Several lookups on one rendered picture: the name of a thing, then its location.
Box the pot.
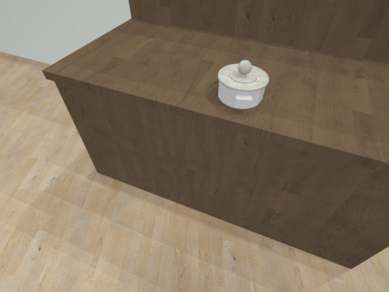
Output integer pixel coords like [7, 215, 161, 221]
[218, 82, 266, 109]

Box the table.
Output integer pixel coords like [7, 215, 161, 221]
[42, 0, 389, 269]

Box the lid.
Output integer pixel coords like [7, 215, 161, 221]
[218, 64, 269, 92]

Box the knob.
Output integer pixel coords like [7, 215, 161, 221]
[238, 60, 252, 75]

